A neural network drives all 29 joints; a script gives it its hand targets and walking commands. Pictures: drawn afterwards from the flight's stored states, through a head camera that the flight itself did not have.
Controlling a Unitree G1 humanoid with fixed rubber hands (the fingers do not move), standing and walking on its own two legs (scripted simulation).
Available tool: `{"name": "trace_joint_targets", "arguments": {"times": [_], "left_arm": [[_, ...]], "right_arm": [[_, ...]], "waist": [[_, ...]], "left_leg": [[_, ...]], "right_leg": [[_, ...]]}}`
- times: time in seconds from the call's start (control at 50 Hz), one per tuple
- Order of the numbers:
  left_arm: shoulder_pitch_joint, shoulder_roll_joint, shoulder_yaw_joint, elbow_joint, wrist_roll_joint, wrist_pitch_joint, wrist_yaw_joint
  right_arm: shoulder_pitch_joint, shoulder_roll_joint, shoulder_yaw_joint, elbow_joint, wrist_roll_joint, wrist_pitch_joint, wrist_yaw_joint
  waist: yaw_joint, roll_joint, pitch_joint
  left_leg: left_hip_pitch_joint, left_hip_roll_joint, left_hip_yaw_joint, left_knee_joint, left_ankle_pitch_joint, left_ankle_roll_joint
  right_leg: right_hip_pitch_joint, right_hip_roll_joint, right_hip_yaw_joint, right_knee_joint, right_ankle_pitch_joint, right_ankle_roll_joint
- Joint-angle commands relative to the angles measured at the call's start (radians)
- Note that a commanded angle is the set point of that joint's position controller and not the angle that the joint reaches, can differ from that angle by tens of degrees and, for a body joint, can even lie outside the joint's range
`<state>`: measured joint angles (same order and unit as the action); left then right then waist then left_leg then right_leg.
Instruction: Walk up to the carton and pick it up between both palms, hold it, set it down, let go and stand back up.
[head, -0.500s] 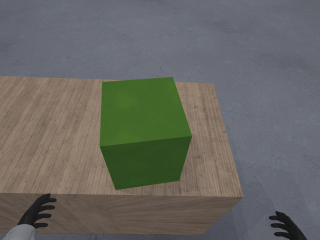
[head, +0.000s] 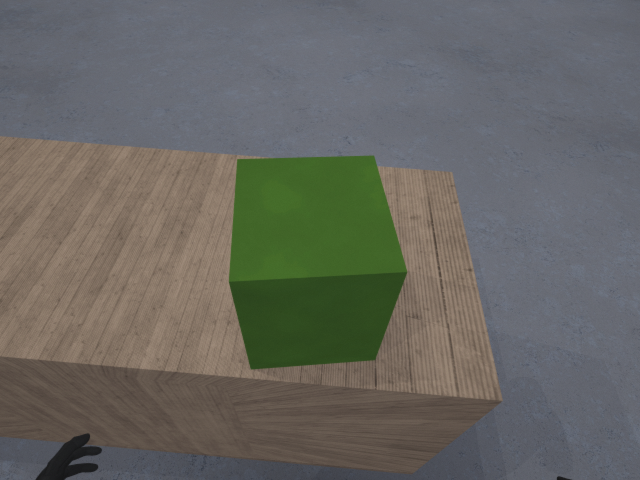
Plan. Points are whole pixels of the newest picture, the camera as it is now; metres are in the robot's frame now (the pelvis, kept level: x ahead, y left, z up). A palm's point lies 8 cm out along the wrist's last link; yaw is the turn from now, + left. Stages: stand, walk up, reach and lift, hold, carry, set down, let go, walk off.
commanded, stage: walk up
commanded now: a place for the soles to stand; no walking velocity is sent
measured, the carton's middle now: (310, 266) +0.41 +0.01 -0.01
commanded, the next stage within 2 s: reach and lift in 0.32 s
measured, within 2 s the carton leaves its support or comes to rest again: neither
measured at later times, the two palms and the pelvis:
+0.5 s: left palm (77, 436) +0.19 +0.31 -0.08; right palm (562, 452) +0.16 -0.32 -0.08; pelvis +0.00 +0.00 -0.02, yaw -2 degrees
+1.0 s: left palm (114, 409) +0.21 +0.26 -0.06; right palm (540, 441) +0.17 -0.28 -0.05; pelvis +0.04 +0.00 +0.00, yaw -5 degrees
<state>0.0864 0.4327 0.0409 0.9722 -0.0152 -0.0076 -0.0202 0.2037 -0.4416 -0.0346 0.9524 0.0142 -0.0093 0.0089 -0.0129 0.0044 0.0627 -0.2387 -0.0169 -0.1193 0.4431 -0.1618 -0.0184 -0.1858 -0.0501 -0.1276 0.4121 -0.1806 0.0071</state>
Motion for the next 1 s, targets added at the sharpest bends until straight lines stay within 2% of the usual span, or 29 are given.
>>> {"name": "trace_joint_targets", "arguments": {"times": [0.0,0.02,0.06,0.08,0.12,0.14,0.26,0.3,0.32,0.34,0.38,0.4,0.42,0.46,0.52,0.54,0.56,0.58,0.6,0.62,0.64,0.66,0.7,0.72,0.74,0.76,0.86,0.92,0.98], "left_arm": [[-0.074,0.191,0.038,-0.054,0.002,-0.016,0.009],[-0.078,0.183,0.041,-0.065,-0.001,-0.013,0.009],[-0.052,0.186,0.041,-0.059,0.003,-0.011,0.011],[-0.047,0.178,0.039,-0.052,-0.002,-0.011,0.013],[-0.039,0.178,0.042,-0.05,0.001,-0.01,0.012],[-0.046,0.182,0.041,-0.053,-0.004,-0.008,0.014],[-0.02,0.178,0.038,-0.044,-0.002,-0.008,0.012],[-0.018,0.168,0.035,-0.036,-0.002,-0.006,0.013],[-0.319,0.156,0.031,-0.416,-0.035,0.204,0.043],[-0.217,0.135,0.041,-0.451,-0.029,0.317,0.059],[-0.193,0.109,0.046,-0.51,0.034,0.426,0.052],[-0.196,0.128,0.057,-0.56,0.062,0.455,0.055],[-0.192,0.126,0.057,-0.57,0.063,0.476,0.048],[-0.144,0.106,0.081,-0.594,0.093,0.498,0.05],[-0.103,0.104,0.135,-0.597,0.138,0.493,0.053],[-0.095,0.104,0.14,-0.599,0.133,0.488,0.054],[-0.085,0.085,0.16,-0.602,0.149,0.477,0.058],[-0.078,0.076,0.159,-0.597,0.15,0.476,0.059],[-0.094,0.082,0.17,-0.599,0.146,0.476,0.055],[-0.091,0.072,0.16,-0.593,0.139,0.478,0.056],[-0.108,0.072,0.151,-0.589,0.122,0.468,0.053],[-0.133,0.064,0.142,-0.603,0.106,0.459,0.055],[-0.107,0.039,0.127,-0.608,0.093,0.448,0.056],[-0.097,0.018,0.116,-0.619,0.072,0.429,0.05],[-0.104,0.031,0.146,-0.634,0.084,0.408,0.056],[-0.077,0.018,0.137,-0.619,0.09,0.403,0.058],[-0.007,-0.018,0.128,-0.643,0.055,0.334,0.064],[0.017,-0.042,0.13,-0.682,0.033,0.283,0.067],[0.027,-0.059,0.124,-0.732,0.034,0.237,0.074]], "right_arm": [[-0.029,-0.177,-0.038,-0.043,0.003,-0.012,-0.007],[-0.026,-0.198,-0.039,-0.04,0.007,-0.013,-0.009],[-0.031,-0.174,-0.037,-0.039,0.003,-0.007,-0.009],[-0.04,-0.18,-0.043,-0.036,0.001,-0.005,-0.007],[-0.038,-0.167,-0.04,-0.049,0.002,-0.008,-0.007],[-0.059,-0.173,-0.039,-0.031,0.007,-0.006,-0.009],[-0.073,-0.195,-0.041,-0.024,0.0,-0.006,-0.016],[-0.084,-0.18,-0.038,-0.028,-0.003,-0.002,-0.014],[-0.329,-0.039,-0.18,-0.036,-0.173,-0.17,0.009],[-0.269,-0.102,-0.209,-0.048,-0.143,-0.184,0.042],[-0.235,-0.108,-0.199,0.008,-0.118,-0.172,0.073],[-0.227,-0.118,-0.187,0.005,-0.109,-0.168,0.075],[-0.22,-0.139,-0.178,-0.017,-0.094,-0.153,0.078],[-0.239,-0.169,-0.176,-0.052,-0.084,-0.138,0.081],[-0.226,-0.158,-0.117,-0.129,-0.046,-0.121,0.081],[-0.212,-0.166,-0.118,-0.158,-0.048,-0.115,0.081],[-0.205,-0.147,-0.098,-0.202,-0.047,-0.122,0.079],[-0.213,-0.129,-0.085,-0.204,-0.039,-0.116,0.08],[-0.215,-0.11,-0.076,-0.235,-0.04,-0.105,0.075],[-0.2,-0.091,-0.065,-0.255,-0.046,-0.09,0.077],[-0.175,-0.063,-0.071,-0.278,-0.051,-0.087,0.073],[-0.19,-0.062,-0.075,-0.328,-0.065,-0.086,0.078],[-0.153,-0.053,-0.085,-0.345,-0.058,-0.078,0.081],[-0.124,-0.041,-0.101,-0.36,-0.055,-0.085,0.084],[-0.124,-0.027,-0.076,-0.382,-0.055,-0.087,0.085],[-0.111,-0.038,-0.09,-0.373,-0.054,-0.082,0.086],[-0.062,-0.001,-0.082,-0.387,-0.039,-0.117,0.079],[-0.035,0.019,-0.09,-0.406,-0.059,-0.156,0.07],[-0.045,0.016,-0.089,-0.413,-0.037,-0.199,0.073]], "waist": [[-0.001,-0.004,-0.045],[0.01,0.008,-0.064],[0.015,-0.019,-0.055],[0.019,0.006,-0.047],[0.015,0.014,-0.068],[0.02,0.026,-0.054],[0.025,0.042,-0.091],[0.023,0.019,-0.061],[-0.059,-0.009,-0.11],[-0.046,-0.017,-0.035],[-0.029,-0.017,-0.106],[-0.025,0.016,-0.112],[-0.028,0.007,-0.078],[-0.015,0.069,-0.089],[0.041,0.076,-0.076],[0.042,0.052,-0.059],[0.077,0.024,-0.058],[0.082,0.022,-0.034],[0.097,-0.018,-0.011],[0.091,-0.058,0.002],[0.065,-0.066,-0.011],[0.06,-0.079,-0.005],[0.045,-0.043,-0.023],[0.043,-0.061,-0.022],[0.069,-0.014,-0.022],[0.036,-0.006,-0.031],[0.046,0.011,-0.057],[0.042,-0.034,-0.083],[0.043,0.004,-0.097]], "left_leg": [[-0.078,0.103,-0.098,-0.079,0.037,0.047],[-0.069,0.107,-0.085,-0.077,0.074,0.056],[-0.072,0.096,-0.09,-0.072,0.008,0.048],[-0.095,0.096,-0.111,-0.085,-0.02,0.052],[-0.093,0.106,-0.112,-0.077,0.047,0.05],[-0.093,0.099,-0.107,-0.084,0.02,0.053],[-0.075,0.107,-0.125,-0.097,0.066,0.055],[-0.083,0.105,-0.13,-0.086,0.062,0.058],[-0.128,0.025,0.185,0.03,-0.287,-0.032],[-0.159,0.04,0.159,0.063,-0.303,-0.003],[-0.139,0.055,0.17,0.138,-0.233,0.014],[-0.13,0.048,0.185,0.152,-0.214,0.004],[-0.126,0.06,0.192,0.127,-0.214,0.004],[-0.177,0.082,0.181,0.065,-0.189,0.015],[-0.192,0.079,0.2,0.014,-0.097,0.028],[-0.176,0.071,0.21,-0.004,-0.087,0.026],[-0.153,0.058,0.217,-0.006,-0.059,0.028],[-0.147,0.044,0.228,-0.003,-0.061,0.031],[-0.084,0.02,0.241,-0.001,-0.028,0.023],[-0.043,0.006,0.247,0.004,-0.026,0.017],[-0.006,-0.003,0.251,0.0,-0.047,0.025],[0.001,0.001,0.238,-0.018,-0.062,0.031],[0.012,-0.004,0.234,-0.035,-0.052,0.028],[0.042,-0.004,0.234,-0.052,-0.05,0.026],[0.007,-0.001,0.244,-0.06,-0.042,0.027],[0.027,-0.002,0.237,-0.069,-0.048,0.023],[0.051,-0.002,0.219,-0.089,-0.002,0.018],[0.097,-0.002,0.22,-0.091,0.044,0.019],[0.129,0.0,0.2,-0.1,0.12,-0.002]], "right_leg": [[0.084,-0.114,0.139,-0.079,-0.121,-0.047],[0.1,-0.107,0.132,-0.076,-0.121,-0.049],[0.096,-0.118,0.145,-0.103,-0.153,-0.044],[0.101,-0.115,0.144,-0.089,-0.151,-0.046],[0.11,-0.109,0.122,-0.071,-0.109,-0.048],[0.113,-0.114,0.147,-0.09,-0.122,-0.047],[0.129,-0.102,0.105,-0.058,-0.083,-0.044],[0.119,-0.111,0.108,-0.073,-0.082,-0.044],[-0.01,0.077,0.028,0.093,-0.248,-0.038],[0.013,0.039,0.032,0.122,-0.238,-0.08],[-0.012,0.043,0.025,0.176,-0.199,-0.077],[-0.035,0.039,0.031,0.168,-0.209,-0.067],[-0.016,0.056,0.019,0.17,-0.18,-0.058],[0.126,0.078,0.016,0.203,-0.058,-0.05],[0.25,0.098,0.038,0.181,0.055,-0.031],[0.247,0.097,0.046,0.146,0.037,-0.03],[0.25,0.105,0.053,0.125,0.045,-0.028],[0.23,0.088,0.077,0.097,0.029,-0.032],[0.178,0.075,0.095,0.048,0.009,-0.029],[0.129,0.065,0.111,0.003,-0.034,-0.028],[0.098,0.058,0.113,-0.012,-0.073,-0.021],[0.068,0.065,0.102,-0.026,-0.104,-0.024],[0.08,0.057,0.101,-0.04,-0.055,-0.028],[0.078,0.057,0.094,-0.056,-0.062,-0.018],[0.083,0.065,0.108,-0.05,-0.051,-0.028],[0.078,0.064,0.098,-0.054,-0.048,-0.023],[0.099,0.061,0.092,-0.063,0.034,-0.016],[0.107,0.061,0.094,-0.073,0.076,-0.016],[0.104,0.078,0.077,-0.079,0.101,-0.019]]}}
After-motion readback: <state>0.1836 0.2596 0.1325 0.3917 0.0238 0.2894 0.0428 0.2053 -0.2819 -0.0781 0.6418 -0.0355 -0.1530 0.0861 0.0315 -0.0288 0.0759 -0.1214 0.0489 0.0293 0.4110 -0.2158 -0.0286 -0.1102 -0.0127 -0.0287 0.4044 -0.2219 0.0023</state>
